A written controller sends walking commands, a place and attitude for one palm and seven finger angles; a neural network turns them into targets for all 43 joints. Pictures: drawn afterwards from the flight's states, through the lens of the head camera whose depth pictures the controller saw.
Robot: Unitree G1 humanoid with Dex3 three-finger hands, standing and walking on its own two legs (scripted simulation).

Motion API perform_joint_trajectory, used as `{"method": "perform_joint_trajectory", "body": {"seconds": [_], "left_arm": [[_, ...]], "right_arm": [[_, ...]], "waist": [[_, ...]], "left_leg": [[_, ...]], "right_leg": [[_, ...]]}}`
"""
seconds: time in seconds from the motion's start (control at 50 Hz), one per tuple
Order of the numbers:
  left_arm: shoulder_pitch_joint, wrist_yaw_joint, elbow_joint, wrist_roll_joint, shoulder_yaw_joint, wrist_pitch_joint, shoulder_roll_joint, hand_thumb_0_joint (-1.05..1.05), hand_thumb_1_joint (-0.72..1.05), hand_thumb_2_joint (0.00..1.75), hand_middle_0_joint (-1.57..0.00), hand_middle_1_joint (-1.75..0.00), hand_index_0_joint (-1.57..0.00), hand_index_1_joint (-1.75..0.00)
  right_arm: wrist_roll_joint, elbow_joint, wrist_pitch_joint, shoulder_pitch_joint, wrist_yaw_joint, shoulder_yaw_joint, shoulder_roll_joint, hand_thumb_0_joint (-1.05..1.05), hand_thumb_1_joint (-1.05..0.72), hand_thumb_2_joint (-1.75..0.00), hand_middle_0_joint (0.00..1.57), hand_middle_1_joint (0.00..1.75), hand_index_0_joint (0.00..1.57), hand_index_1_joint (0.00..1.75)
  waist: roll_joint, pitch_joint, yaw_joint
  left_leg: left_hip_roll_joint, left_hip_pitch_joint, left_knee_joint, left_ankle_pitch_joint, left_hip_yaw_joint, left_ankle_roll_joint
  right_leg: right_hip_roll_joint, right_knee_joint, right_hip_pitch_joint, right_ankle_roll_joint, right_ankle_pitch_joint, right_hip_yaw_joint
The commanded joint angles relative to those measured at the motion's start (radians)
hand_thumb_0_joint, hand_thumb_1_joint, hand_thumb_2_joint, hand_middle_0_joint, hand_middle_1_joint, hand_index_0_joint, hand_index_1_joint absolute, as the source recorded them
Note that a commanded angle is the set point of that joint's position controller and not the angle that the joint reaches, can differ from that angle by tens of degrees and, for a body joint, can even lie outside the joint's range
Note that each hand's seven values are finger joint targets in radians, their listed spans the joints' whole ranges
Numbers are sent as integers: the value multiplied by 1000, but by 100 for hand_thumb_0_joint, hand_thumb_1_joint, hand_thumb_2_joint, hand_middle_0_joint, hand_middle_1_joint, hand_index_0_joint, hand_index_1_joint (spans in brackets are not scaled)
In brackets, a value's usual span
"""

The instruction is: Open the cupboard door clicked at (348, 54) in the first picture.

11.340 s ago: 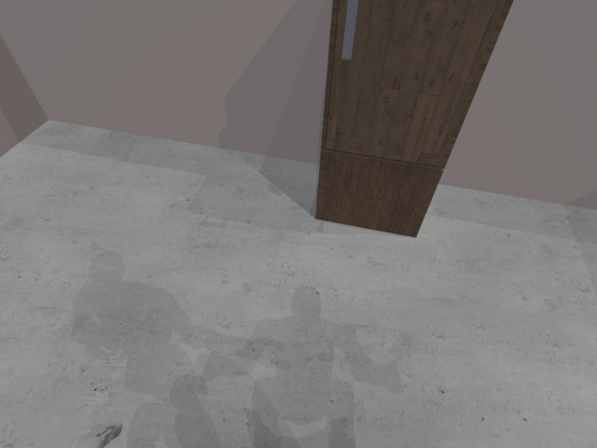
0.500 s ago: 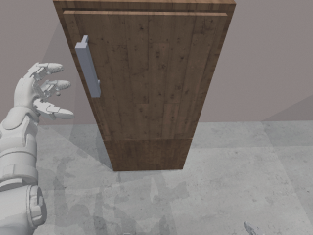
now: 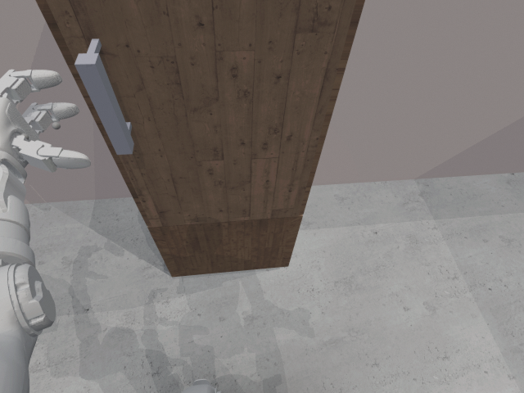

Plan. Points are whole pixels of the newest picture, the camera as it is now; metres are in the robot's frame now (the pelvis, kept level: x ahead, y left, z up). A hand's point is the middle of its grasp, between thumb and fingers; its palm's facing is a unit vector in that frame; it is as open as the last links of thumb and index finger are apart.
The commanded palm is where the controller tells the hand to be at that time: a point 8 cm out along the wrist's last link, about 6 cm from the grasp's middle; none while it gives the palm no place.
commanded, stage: move the hooked fingers beside the handle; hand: left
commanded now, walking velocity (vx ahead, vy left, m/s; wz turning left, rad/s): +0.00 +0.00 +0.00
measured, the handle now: (111, 100) +0.54 +0.23 +0.13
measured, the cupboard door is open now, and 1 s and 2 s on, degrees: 0 0 0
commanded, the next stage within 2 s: slide the fingers in behind the handle in 1.20 s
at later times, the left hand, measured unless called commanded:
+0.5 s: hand (62, 119) +0.49 +0.29 +0.14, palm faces +0.09 -1.00 +0.03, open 13.9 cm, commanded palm +0.45 +0.33 +0.13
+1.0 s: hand (70, 116) +0.49 +0.27 +0.15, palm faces +0.09 -1.00 +0.00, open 14.0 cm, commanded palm +0.46 +0.32 +0.13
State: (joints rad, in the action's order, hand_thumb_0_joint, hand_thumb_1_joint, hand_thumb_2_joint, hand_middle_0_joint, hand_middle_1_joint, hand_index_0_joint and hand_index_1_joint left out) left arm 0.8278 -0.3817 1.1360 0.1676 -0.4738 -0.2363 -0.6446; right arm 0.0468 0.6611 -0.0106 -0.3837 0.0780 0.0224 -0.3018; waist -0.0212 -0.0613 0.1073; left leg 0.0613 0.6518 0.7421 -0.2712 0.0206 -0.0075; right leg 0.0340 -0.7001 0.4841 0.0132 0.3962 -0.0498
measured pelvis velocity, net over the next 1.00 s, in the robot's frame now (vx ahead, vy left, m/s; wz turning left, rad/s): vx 0.01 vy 0.01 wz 0.00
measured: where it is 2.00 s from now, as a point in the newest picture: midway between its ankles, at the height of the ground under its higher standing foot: outside the picture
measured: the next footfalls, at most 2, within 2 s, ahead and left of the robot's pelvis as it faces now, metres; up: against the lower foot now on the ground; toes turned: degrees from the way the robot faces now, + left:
none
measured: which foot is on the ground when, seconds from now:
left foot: down 0.00-1.00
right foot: down 0.00-1.00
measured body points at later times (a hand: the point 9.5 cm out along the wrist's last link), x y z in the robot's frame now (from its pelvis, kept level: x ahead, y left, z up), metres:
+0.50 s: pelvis +0.02 +0.01 +0.00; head +0.09 +0.03 +0.44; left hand +0.48 +0.34 +0.14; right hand +0.02 -0.26 -0.11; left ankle +0.05 +0.12 -0.71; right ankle -0.03 -0.11 -0.71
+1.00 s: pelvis +0.01 +0.01 -0.01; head +0.08 +0.03 +0.44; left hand +0.48 +0.32 +0.15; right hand +0.04 -0.27 -0.11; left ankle +0.05 +0.12 -0.71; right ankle -0.03 -0.11 -0.71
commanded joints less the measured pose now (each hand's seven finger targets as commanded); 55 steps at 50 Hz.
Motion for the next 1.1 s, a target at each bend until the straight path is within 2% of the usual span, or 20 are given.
{"method": "perform_joint_trajectory", "body": {"seconds": [0.0,0.08,0.16,0.28,0.3,0.36,0.38,0.44,0.56,0.62,0.66,0.68,0.74,0.86,0.9,0.94,1.0,1.02,1.04,1.08], "left_arm": [[460,-26,-159,8,-39,-56,-355,0,-50,30,-30,-120,-30,-120],[520,-36,-125,-6,-25,-48,-370,0,-50,30,-30,-120,-30,-120],[473,-37,-130,0,-59,-66,-391,0,-50,30,-30,-120,-30,-120],[471,-33,-186,-1,-34,-76,-342,0,-50,30,-30,-120,-30,-120],[456,-28,-207,1,-72,-79,-377,0,-50,30,-30,-120,-30,-120],[429,-23,-219,7,-61,-71,-349,0,-50,30,-30,-120,-30,-120],[433,-18,-193,6,-59,-61,-346,0,-50,30,-30,-120,-30,-120],[426,-6,-238,3,-97,-63,-387,0,-50,30,-30,-120,-30,-120],[389,-5,-288,9,-23,-68,-272,0,-50,30,-30,-120,-30,-120],[406,-11,-253,27,-6,-43,-247,0,-50,30,-30,-120,-30,-120],[405,-11,-220,28,7,-26,-232,0,-50,30,-30,-120,-30,-120],[435,-8,-224,23,34,-19,-212,0,-50,30,-30,-120,-30,-120],[494,20,-224,5,7,-29,-261,0,-50,30,-30,-120,-30,-120],[564,48,-265,-17,-22,-102,-309,0,-50,30,-30,-120,-30,-120],[553,42,-241,-18,9,-97,-271,0,-50,30,-30,-120,-30,-120],[539,33,-177,-16,20,-74,-263,0,-50,30,-30,-120,-30,-120],[464,19,-109,-18,-23,-29,-326,0,-50,30,-30,-120,-30,-120],[471,13,-105,-18,1,-18,-306,0,-50,30,-30,-120,-30,-120],[468,14,-105,-16,-22,-22,-325,0,-50,30,-30,-120,-30,-120],[467,16,-133,-21,-30,-33,-348,0,-50,30,-30,-120,-30,-120]], "right_arm": [[2,-76,-7,-90,19,-60,-172,0,-90,-90,20,30,20,30],[-1,-71,4,-114,21,-58,-177,0,-90,-90,20,30,20,30],[-7,-79,16,-131,17,-62,-178,0,-90,-90,20,30,20,30],[-13,-90,30,-136,6,-66,-172,0,-90,-90,20,30,20,30],[-14,-91,33,-140,6,-72,-176,0,-90,-90,20,30,20,30],[-12,-100,38,-132,2,-69,-171,0,-90,-90,20,30,20,30],[-11,-96,42,-133,1,-67,-171,0,-90,-90,20,30,20,30],[-14,-107,44,-133,1,-68,-174,0,-90,-90,20,30,20,30],[-10,-115,43,-114,-6,-73,-162,0,-90,-90,20,30,20,30],[-8,-110,42,-108,-3,-70,-165,0,-90,-90,20,30,20,30],[-6,-110,41,-105,1,-66,-164,0,-90,-90,20,30,20,30],[-7,-109,40,-105,0,-64,-163,0,-90,-90,20,30,20,30],[-13,-103,37,-112,5,-60,-167,0,-90,-90,20,30,20,30],[-17,-92,27,-110,2,-59,-164,0,-90,-90,20,30,20,30],[-16,-86,26,-107,2,-60,-162,0,-90,-90,20,30,20,30],[-16,-80,27,-116,4,-57,-164,0,-90,-90,20,30,20,30],[-8,-94,38,-117,8,-57,-173,0,-90,-90,20,30,20,30],[-8,-98,40,-119,8,-54,-169,0,-90,-90,20,30,20,30],[-11,-98,39,-126,9,-54,-170,0,-90,-90,20,30,20,30],[-9,-104,44,-125,9,-55,-170,0,-90,-90,20,30,20,30]], "waist": [[-80,-350,11],[-97,-345,32],[-94,-412,14],[-154,-437,8],[-150,-454,-2],[-156,-440,-5],[-123,-397,5],[-138,-424,-11],[-175,-417,-2],[-109,-371,13],[-109,-340,10],[-102,-328,23],[-95,-322,27],[-155,-452,26],[-176,-432,30],[-137,-387,36],[-83,-370,16],[-84,-358,21],[-62,-360,19],[-85,-373,17]], "left_leg": [[-43,-340,-35,188,-38,-47],[-38,-335,-24,186,-46,-47],[-33,-367,-13,239,-50,-44],[-27,-426,-8,280,-60,-36],[-24,-438,-5,296,-62,-35],[-26,-439,-7,313,-60,-35],[-24,-416,-11,295,-61,-37],[-28,-420,-7,326,-57,-40],[-16,-500,-7,359,-75,-26],[-17,-460,-22,289,-77,-31],[-19,-440,-25,282,-76,-32],[-20,-433,-28,257,-80,-32],[-23,-413,-26,229,-86,-34],[-20,-476,0,270,-93,-26],[-19,-478,-2,251,-94,-23],[-22,-432,-5,217,-91,-30],[-27,-351,-10,213,-66,-38],[-30,-335,-13,204,-60,-39],[-32,-326,-7,216,-59,-44],[-30,-325,-6,229,-51,-41]], "right_leg": [[12,107,57,-15,-318,48],[15,103,100,-16,-294,44],[22,85,90,-12,-323,36],[33,74,123,-6,-316,18],[33,71,117,-4,-324,18],[37,70,116,-2,-337,13],[38,74,124,-4,-326,9],[38,65,94,0,-354,13],[42,69,153,3,-328,2],[39,81,150,1,-297,0],[34,81,156,2,-295,0],[32,83,171,-1,-275,-1],[26,82,173,2,-249,4],[28,59,159,2,-271,15],[28,65,183,2,-250,11],[28,72,176,2,-235,9],[22,77,119,-5,-281,21],[21,77,117,-8,-280,20],[22,77,101,-7,-296,23],[23,72,99,-11,-315,27]]}}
